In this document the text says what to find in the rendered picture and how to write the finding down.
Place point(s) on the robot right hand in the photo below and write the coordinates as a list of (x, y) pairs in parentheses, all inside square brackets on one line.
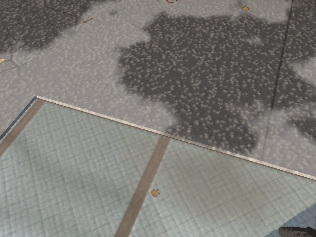
[(290, 231)]

